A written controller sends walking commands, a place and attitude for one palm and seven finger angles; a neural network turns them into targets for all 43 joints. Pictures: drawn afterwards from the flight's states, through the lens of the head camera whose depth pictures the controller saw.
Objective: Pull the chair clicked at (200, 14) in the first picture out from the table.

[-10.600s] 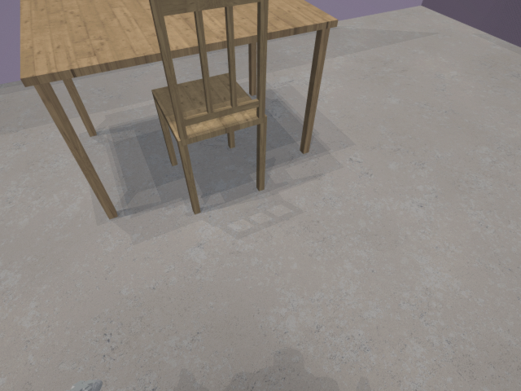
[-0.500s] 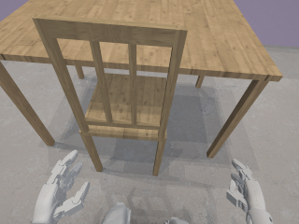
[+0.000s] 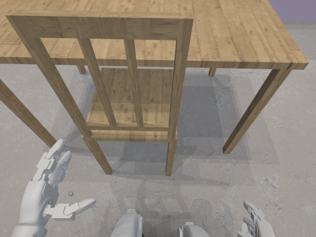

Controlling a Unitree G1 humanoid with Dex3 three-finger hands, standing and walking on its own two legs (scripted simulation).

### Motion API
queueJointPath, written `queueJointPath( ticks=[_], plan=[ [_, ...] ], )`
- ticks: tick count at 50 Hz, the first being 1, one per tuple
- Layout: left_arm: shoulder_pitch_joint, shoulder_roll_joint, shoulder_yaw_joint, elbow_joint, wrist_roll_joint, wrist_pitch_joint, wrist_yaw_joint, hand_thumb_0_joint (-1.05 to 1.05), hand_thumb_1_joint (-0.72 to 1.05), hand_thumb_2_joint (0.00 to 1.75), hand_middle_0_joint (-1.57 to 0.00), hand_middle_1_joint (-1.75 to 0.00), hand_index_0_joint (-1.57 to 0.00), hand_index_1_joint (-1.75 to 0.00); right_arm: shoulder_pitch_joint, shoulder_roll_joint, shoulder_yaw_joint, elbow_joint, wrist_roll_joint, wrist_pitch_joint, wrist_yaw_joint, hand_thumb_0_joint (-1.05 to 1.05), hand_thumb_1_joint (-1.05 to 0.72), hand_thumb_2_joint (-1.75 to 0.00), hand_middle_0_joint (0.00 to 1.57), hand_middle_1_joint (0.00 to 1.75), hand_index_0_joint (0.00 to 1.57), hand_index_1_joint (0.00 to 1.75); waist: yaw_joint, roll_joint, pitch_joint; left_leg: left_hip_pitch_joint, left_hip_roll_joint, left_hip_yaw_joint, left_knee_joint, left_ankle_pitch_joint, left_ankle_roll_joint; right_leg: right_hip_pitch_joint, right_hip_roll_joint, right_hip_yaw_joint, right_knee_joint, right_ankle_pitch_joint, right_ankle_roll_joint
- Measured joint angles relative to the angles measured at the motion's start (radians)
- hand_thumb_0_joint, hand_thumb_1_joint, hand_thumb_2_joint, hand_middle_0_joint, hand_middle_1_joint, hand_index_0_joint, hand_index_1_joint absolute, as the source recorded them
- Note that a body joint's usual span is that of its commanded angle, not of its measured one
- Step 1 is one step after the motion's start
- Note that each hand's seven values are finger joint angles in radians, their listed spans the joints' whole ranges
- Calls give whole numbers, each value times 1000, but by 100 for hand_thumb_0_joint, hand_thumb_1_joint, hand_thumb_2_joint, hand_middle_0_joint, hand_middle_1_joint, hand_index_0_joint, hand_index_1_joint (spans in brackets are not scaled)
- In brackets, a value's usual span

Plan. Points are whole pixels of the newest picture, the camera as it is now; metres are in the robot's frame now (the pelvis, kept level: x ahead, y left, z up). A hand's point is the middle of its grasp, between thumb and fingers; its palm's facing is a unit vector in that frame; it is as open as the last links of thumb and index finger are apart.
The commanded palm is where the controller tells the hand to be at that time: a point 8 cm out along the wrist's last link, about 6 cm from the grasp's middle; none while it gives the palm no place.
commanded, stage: raise the hand toward the chair's back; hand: left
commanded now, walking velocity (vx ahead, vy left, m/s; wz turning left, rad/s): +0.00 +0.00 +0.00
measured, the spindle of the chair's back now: (101, 91) +0.50 +0.19 +0.05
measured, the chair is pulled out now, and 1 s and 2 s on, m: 0.00 0.00 0.00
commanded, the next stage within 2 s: aim the fingers beside a spindle in 1.16 s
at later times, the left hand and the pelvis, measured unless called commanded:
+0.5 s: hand (56, 186) +0.22 +0.23 +0.05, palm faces +0.03 -1.00 -0.05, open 16.8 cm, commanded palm +0.21 +0.29 +0.06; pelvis +0.00 +0.03 +0.01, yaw +1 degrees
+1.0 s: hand (60, 175) +0.25 +0.23 +0.06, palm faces +0.02 -1.00 -0.05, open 16.9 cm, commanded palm +0.22 +0.28 +0.06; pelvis +0.01 +0.02 +0.01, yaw +0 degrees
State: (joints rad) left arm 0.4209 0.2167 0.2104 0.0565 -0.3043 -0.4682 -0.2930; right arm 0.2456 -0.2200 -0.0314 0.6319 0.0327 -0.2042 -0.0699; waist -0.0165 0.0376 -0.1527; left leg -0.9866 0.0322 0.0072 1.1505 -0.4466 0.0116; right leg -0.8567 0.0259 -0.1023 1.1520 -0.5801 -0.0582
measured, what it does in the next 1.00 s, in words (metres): stands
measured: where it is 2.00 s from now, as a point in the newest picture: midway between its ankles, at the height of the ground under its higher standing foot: outside the picture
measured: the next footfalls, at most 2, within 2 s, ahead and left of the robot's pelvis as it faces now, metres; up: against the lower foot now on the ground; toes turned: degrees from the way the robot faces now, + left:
none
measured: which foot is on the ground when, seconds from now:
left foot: down 0.00-1.00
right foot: down 0.00-1.00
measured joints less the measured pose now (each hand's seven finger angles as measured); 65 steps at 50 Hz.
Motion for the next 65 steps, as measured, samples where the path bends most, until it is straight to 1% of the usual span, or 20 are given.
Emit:
queueJointPath(
  ticks=[5, 11, 17, 23, 29, 37, 45, 51, 65],
  plan=[
    [-3, 6, -24, 1, 8, -8, 11, 0, -11, 47, -10, -14, -10, -14, -12, -25, -11, -19, 1, -6, -2, 1, -90, -90, 20, 30, 20, 30, -1, -6, 1, -7, -4, 3, 7, -3, 13, -3, -4, 3, -1, 2, 10],
    [-18, 15, -34, -25, 20, -2, 43, 0, -25, 41, -9, -12, -9, -12, -38, -20, 1, -54, -2, -4, 2, 1, -90, -90, 20, 30, 20, 30, 2, -13, 2, 0, -9, -1, 5, -1, 22, 12, -8, -2, -15, 8, 20],
    [-46, 27, -37, -22, 26, 34, 43, 0, -38, 35, -7, -10, -8, -10, -52, -4, 35, -89, -3, 10, 11, 1, -90, -90, 20, 30, 20, 30, 8, -9, 1, 16, -13, -8, -6, 4, 29, 37, -10, -8, -39, 19, 27],
    [-63, 37, -37, -22, 33, 60, 47, -1, -46, 32, -7, -8, -7, -9, -45, 2, 60, -109, -6, 20, 17, 1, -90, -90, 21, 30, 20, 30, 11, -3, 5, 31, -18, -10, -16, 8, 35, 57, -13, -10, -55, 26, 34],
    [-95, 48, -21, 0, 28, 70, 39, -1, -48, 30, -6, -8, -7, -8, -25, -6, 70, -102, -5, 27, 16, 1, -90, -90, 21, 30, 20, 30, 10, -1, 9, 38, -19, -9, -22, 11, 38, 66, -14, -10, -65, 30, 38],
    [-123, 62, -4, 21, 23, 83, 38, -1, -49, 30, -6, -8, -7, -8, 3, -25, 62, -84, -1, 29, 13, 1, -90, -90, 21, 30, 20, 30, -5, -1, 17, 59, -19, -4, -44, 16, 39, 83, -13, -3, -86, 38, 39],
    [-118, 56, -4, 33, 20, 75, 42, -1, -49, 30, -6, -8, -7, -8, 16, -36, 47, -80, -2, 24, 16, 1, -90, -90, 21, 30, 20, 30, -16, -5, 14, 69, -16, 1, -57, 15, 36, 89, -10, 2, -97, 39, 37],
    [-119, 51, -4, 37, 21, 60, 43, -1, -49, 30, -6, -8, -7, -8, 6, -33, 43, -78, -3, 24, 19, 1, -90, -90, 20, 30, 20, 30, -14, -7, 13, 65, -13, -1, -51, 9, 31, 85, -7, 1, -90, 32, 32],
    [-128, 44, -6, 44, 15, 59, 27, -1, -49, 30, -6, -8, -7, -8, -20, -19, 51, -82, -2, 26, 19, 1, -90, -90, 21, 30, 20, 30, 0, 0, 10, 64, -13, -8, -48, 5, 21, 83, -6, -6, -81, 21, 22]
  ],
)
